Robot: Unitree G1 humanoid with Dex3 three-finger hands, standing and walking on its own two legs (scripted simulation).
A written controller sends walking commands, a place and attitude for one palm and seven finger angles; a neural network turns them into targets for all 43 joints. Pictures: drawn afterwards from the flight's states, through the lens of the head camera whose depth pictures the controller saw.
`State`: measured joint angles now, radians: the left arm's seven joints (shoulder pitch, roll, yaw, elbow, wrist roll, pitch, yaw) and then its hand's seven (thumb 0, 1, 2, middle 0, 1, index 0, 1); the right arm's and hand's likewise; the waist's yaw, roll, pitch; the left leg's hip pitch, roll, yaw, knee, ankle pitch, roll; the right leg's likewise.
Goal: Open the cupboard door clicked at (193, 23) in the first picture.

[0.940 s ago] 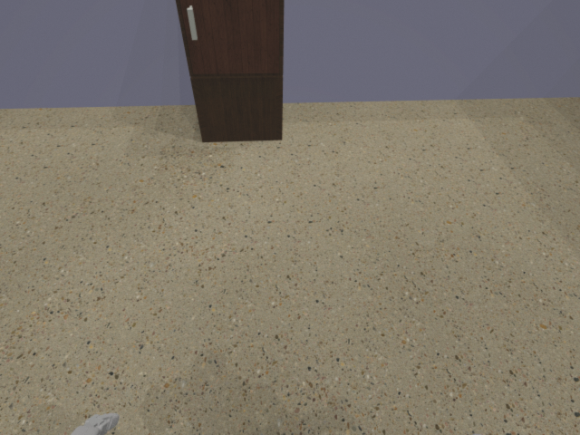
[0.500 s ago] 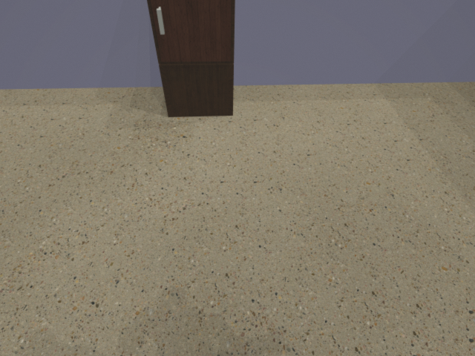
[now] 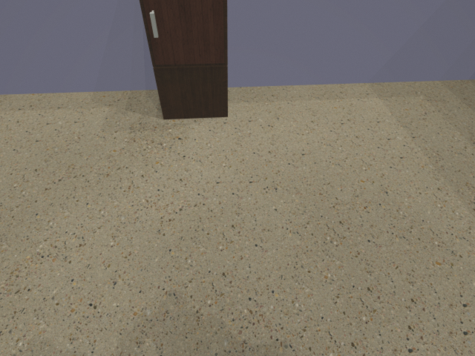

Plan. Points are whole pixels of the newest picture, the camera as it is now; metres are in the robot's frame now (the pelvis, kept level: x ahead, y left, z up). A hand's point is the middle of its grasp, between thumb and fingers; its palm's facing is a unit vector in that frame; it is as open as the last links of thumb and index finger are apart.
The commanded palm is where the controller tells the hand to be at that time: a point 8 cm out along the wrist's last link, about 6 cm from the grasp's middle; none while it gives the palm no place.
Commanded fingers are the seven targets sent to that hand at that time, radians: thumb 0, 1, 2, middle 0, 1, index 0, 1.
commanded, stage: look at it before walking up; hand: left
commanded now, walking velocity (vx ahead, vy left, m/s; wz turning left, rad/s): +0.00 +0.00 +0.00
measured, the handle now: (154, 23) +1.71 +0.55 -0.11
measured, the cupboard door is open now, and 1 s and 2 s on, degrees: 0 0 0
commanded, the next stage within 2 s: walk to a spot facing it in 1.10 s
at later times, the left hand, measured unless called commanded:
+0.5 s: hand out of the picture +0.07 +0.25 -0.16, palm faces -0.03 -0.94 -0.33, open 7.4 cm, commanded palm none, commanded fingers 0.00 0.90 0.90 -0.20 -0.30 -0.20 -0.30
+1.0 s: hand out of the picture +0.09 +0.25 -0.15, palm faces -0.02 -0.94 -0.34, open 7.4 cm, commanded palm none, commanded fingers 0.00 0.90 0.90 -0.20 -0.30 -0.20 -0.30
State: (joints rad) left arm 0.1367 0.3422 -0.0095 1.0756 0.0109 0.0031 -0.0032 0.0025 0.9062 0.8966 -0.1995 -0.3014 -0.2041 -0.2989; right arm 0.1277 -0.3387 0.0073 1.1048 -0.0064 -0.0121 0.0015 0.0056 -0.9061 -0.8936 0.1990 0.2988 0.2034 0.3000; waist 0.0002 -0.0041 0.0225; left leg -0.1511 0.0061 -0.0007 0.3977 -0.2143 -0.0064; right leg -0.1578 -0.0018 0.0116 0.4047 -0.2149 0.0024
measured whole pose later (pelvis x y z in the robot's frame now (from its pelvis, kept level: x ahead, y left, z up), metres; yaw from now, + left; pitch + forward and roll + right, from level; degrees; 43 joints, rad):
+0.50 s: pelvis +0.00 +0.00 +0.00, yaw +0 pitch -1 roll +0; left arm 0.14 0.34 -0.01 1.09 0.01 0.00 0.00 0.00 0.91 0.90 -0.20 -0.30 -0.20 -0.30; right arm 0.12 -0.34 0.01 1.11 0.00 -0.01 0.00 0.01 -0.91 -0.89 0.20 0.30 0.20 0.30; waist 0.00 -0.01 0.03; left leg -0.15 0.01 0.00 0.38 -0.21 -0.01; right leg -0.15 0.00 0.01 0.39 -0.21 0.00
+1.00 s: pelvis +0.01 +0.00 +0.00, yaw +0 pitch -2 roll +0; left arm 0.13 0.34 -0.01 1.08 0.01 0.00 0.00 0.00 0.91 0.90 -0.20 -0.30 -0.20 -0.30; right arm 0.11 -0.34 0.01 1.11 0.00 -0.02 0.00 0.00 -0.91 -0.89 0.20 0.30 0.20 0.30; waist 0.01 0.00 0.03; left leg -0.12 0.01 0.00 0.36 -0.21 -0.01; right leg -0.13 0.00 0.01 0.37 -0.21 0.00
